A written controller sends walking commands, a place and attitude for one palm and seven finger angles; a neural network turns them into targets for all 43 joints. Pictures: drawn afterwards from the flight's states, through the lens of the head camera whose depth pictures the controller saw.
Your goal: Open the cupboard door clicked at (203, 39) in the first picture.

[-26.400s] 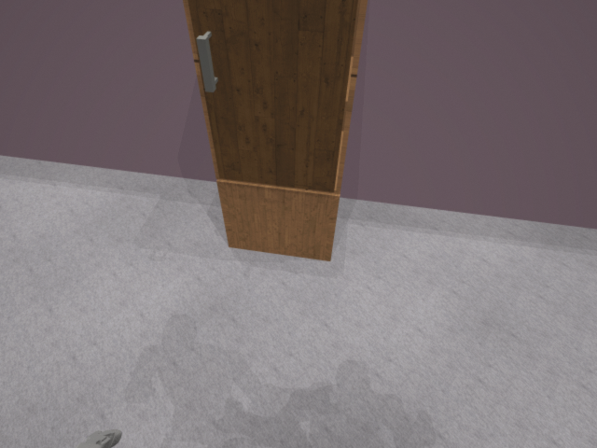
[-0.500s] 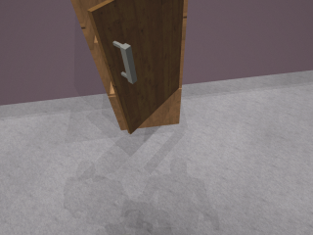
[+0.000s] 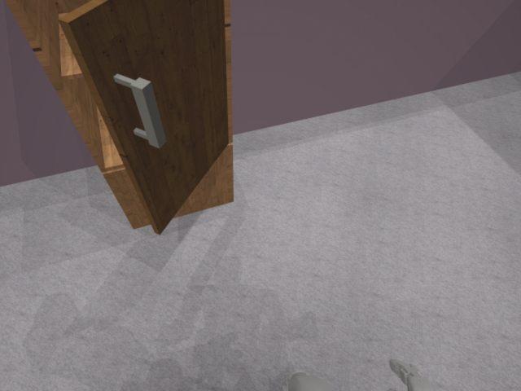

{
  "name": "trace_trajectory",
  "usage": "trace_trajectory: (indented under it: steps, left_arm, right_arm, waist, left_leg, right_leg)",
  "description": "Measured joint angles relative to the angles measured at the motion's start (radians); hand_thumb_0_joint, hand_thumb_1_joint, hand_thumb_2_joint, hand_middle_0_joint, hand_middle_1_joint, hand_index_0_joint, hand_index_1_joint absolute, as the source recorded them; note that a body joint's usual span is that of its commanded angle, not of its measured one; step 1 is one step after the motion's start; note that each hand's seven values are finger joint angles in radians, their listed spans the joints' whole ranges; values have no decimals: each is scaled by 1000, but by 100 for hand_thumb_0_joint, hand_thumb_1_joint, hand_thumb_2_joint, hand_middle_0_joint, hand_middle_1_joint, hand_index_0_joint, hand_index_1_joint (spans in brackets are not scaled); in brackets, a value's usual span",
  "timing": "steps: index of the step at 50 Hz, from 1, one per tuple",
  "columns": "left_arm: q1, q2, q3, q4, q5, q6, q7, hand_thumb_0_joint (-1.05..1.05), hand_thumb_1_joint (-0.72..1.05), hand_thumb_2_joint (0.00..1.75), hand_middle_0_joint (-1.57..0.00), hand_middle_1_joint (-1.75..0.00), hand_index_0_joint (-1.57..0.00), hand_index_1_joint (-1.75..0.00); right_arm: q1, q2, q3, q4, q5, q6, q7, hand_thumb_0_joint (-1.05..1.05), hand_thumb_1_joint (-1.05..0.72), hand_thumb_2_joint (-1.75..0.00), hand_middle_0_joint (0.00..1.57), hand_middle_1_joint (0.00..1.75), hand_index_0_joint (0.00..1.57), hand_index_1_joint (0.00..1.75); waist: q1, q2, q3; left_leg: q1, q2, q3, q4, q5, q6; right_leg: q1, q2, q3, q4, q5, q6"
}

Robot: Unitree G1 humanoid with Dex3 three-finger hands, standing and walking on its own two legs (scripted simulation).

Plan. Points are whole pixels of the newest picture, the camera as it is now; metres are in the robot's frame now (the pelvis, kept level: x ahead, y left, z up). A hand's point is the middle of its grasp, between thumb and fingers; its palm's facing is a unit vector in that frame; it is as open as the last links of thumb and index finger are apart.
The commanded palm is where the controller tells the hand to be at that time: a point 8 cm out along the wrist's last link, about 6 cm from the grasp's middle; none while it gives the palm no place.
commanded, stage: walk to a spot facing it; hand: left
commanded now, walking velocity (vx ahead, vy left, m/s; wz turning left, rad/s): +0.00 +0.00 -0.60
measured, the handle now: (140, 112) +0.53 +0.28 +0.07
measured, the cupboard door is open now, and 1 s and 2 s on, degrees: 44 44 44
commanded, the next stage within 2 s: none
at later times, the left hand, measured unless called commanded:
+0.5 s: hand (184, 366) +0.16 +0.14 -0.16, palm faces -0.33 -0.91 -0.26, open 7.4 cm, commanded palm none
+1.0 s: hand (249, 308) +0.27 +0.04 -0.16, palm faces -0.58 -0.77 -0.26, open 7.4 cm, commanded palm none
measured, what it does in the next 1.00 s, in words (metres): steps on the spot, turning right: right foot, then left foot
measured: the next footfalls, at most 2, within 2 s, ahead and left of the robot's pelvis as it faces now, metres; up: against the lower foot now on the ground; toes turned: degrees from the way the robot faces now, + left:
right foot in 0.26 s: +0.04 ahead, -0.15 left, +0.00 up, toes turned -14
left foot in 0.60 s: +0.13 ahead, +0.09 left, +0.00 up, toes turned -21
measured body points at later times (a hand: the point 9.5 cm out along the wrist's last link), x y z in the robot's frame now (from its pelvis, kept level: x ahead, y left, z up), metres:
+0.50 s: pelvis +0.01 -0.02 +0.00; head +0.07 -0.05 +0.45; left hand +0.18 +0.19 -0.14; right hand +0.00 -0.30 -0.14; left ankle +0.06 +0.12 -0.69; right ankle +0.00 -0.14 -0.73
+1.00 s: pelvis +0.06 -0.07 -0.01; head +0.09 -0.10 +0.44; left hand +0.30 +0.08 -0.14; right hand -0.09 -0.29 -0.16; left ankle +0.10 +0.08 -0.68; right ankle -0.01 -0.16 -0.73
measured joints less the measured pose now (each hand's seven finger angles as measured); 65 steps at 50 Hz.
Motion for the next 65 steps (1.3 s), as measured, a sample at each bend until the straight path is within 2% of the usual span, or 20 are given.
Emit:
trace_trajectory:
  steps: [4, 11, 13, 16, 19, 24, 29, 30, 32, 35, 37, 43, 46, 49, 51, 54, 58, 61, 63, 65]
  left_arm:
    - [-29, 21, 8, -28, 2, 1, -16, 1, 90, 89, -20, -30, -20, -30]
    - [-47, 22, -8, -43, -3, -1, -34, 1, 91, 89, -20, -30, -20, -30]
    - [-42, 29, -15, -53, -2, -14, -36, 1, 91, 89, -20, -30, -20, -30]
    - [-51, 6, -22, -48, -4, -36, -13, 1, 91, 89, -20, -30, -20, -30]
    - [-42, -11, -28, -48, -1, -29, 7, 1, 90, 89, -20, -30, -20, -30]
    - [-21, -25, -38, -36, 4, -19, 11, 1, 90, 89, -20, -30, -20, -30]
    - [-11, -34, -37, -30, 1, -8, 4, 1, 90, 89, -21, -30, -20, -30]
    - [-7, -39, -37, -33, -5, -3, 1, 1, 90, 89, -21, -30, -20, -30]
    - [-23, -27, -30, -29, -7, 5, -5, 1, 90, 89, -21, -30, -20, -30]
    - [-33, -11, -12, -27, 3, 6, -25, 1, 90, 89, -20, -30, -20, -30]
    - [-37, -8, -7, -30, 4, 5, -39, 1, 90, 89, -20, -30, -20, -30]
    - [-38, -6, -12, -32, 4, -10, -63, 1, 91, 89, -20, -30, -20, -30]
    - [-30, 9, -14, -39, 7, -41, -61, 1, 90, 89, -20, -30, -20, -30]
    - [-26, -16, -20, -28, -2, -67, -32, 1, 90, 89, -20, -30, -20, -30]
    - [1, -27, -25, -20, 0, -70, -20, 1, 90, 89, -20, -30, -20, -30]
    - [43, -34, -28, 5, 4, -75, -13, 1, 90, 89, -20, -30, -20, -30]
    - [84, -39, -32, 43, 5, -76, -21, 1, 90, 89, -20, -30, -20, -30]
    - [114, -46, -30, 62, -1, -68, -27, 1, 90, 89, -21, -30, -20, -30]
    - [107, -41, -26, 81, -1, -53, -29, 1, 90, 89, -21, -30, -20, -30]
    - [84, -32, -19, 87, 8, -49, -33, 1, 90, 89, -20, -30, -20, -30]
  right_arm:
    - [58, 8, 11, 4, -12, 2, 1, 0, -90, -90, 20, 30, 20, 30]
    - [124, -19, 1, 16, -11, 5, 13, 0, -90, -90, 20, 30, 20, 30]
    - [150, -32, -4, 16, -3, 11, 18, 0, -90, -90, 20, 30, 20, 30]
    - [123, -67, -18, 37, 14, 42, 17, 0, -90, -90, 20, 30, 20, 30]
    - [97, -74, -23, 40, 18, 50, 18, 0, -90, -90, 20, 30, 20, 30]
    - [75, -53, -21, 19, 19, 40, 25, 0, -90, -90, 20, 30, 20, 30]
    - [76, -32, -13, 3, 22, 15, 22, 0, -90, -90, 20, 30, 20, 30]
    - [87, -37, -10, -3, 17, 4, 21, 0, -90, -90, 20, 30, 20, 30]
    - [92, -19, -1, 2, 4, -4, 15, 0, -90, -90, 20, 30, 20, 30]
    - [127, 3, 16, 7, -12, -11, 17, 0, -90, -90, 20, 30, 20, 30]
    - [153, 6, 19, 13, -16, -15, 19, 0, -90, -90, 20, 30, 20, 30]
    - [208, -18, 9, 41, -20, -21, 33, 0, -90, -90, 20, 30, 20, 30]
    - [240, -35, -1, 54, -8, -13, 41, 0, -90, -90, 20, 30, 20, 30]
    - [205, -68, -17, 85, 3, 20, 49, 0, -90, -90, 20, 30, 20, 30]
    - [177, -75, -24, 86, 2, 22, 56, 1, -90, -90, 20, 30, 20, 30]
    - [133, -65, -28, 60, 1, 9, 63, 1, -90, -90, 20, 30, 20, 30]
    - [85, -41, -23, 20, 3, -27, 65, 1, -91, -90, 20, 30, 20, 30]
    - [77, -36, -11, 0, -2, -69, 55, 0, -90, -90, 20, 30, 20, 30]
    - [83, -17, 1, -1, -13, -85, 43, 0, -90, -90, 20, 30, 20, 30]
    - [118, 5, 11, 2, -19, -93, 38, 0, -90, -90, 20, 30, 20, 30]
  waist:
    - [2, 14, 10]
    - [-28, 57, 24]
    - [-39, 51, 11]
    - [-43, 76, 33]
    - [-50, 64, 45]
    - [-50, 19, 26]
    - [-47, 9, -3]
    - [-50, 28, -19]
    - [-46, 13, -10]
    - [-40, 7, -10]
    - [-36, 21, -14]
    - [-51, 65, -31]
    - [-55, 53, -51]
    - [-53, 80, -28]
    - [-50, 75, -30]
    - [-44, 44, -34]
    - [-30, 6, -32]
    - [-26, 11, -45]
    - [-30, 1, -46]
    - [-38, -6, -52]
  left_leg:
    - [37, 39, 29, -40, -1, -9]
    - [67, 99, 131, 6, -55, -38]
    - [36, 105, 158, 92, -95, -49]
    - [-91, 81, 75, 412, -239, -48]
    - [-176, 53, 50, 544, -213, -55]
    - [-188, 28, 50, 396, -135, -63]
    - [-80, 6, 43, 86, -42, -46]
    - [-63, 22, 28, 21, -22, -21]
    - [-69, 28, 47, 54, -6, -2]
    - [-27, 55, 77, 15, 12, -10]
    - [4, 77, 95, -28, 25, -19]
    - [65, 136, 176, -57, -1, -52]
    - [28, 150, 201, 102, -117, -63]
    - [-105, 117, 91, 427, -210, -49]
    - [-175, 95, 73, 501, -164, -50]
    - [-223, 75, 76, 425, -87, -56]
    - [-184, 44, 86, 169, -16, -54]
    - [-114, 39, 103, 20, 57, -23]
    - [-98, 47, 130, 73, 26, 14]
    - [-53, 53, 147, 49, 0, 21]
  right_leg:
    - [-58, -54, -92, 171, 0, 23]
    - [64, -101, -172, -116, 69, -4]
    - [138, -109, -167, -266, 204, -36]
    - [120, -81, -132, -235, 141, -63]
    - [135, -71, -91, -280, 176, -60]
    - [153, -62, -20, -349, 223, -55]
    - [130, -32, 31, -322, 214, -32]
    - [105, -15, 22, -284, 171, -31]
    - [45, -26, -9, -113, 22, -20]
    - [-21, -57, -83, 106, -7, -3]
    - [-31, -86, -128, 131, 12, 4]
    - [54, -130, -200, -131, 33, -10]
    - [138, -131, -188, -322, 126, -53]
    - [139, -106, -174, -269, 167, -61]
    - [170, -97, -153, -310, 156, -55]
    - [220, -92, -109, -390, 176, -47]
    - [271, -92, -51, -423, 158, -34]
    - [251, -77, -30, -289, 66, -33]
    - [165, -76, -49, -20, -7, -47]
    - [70, -90, -91, 196, 28, -51]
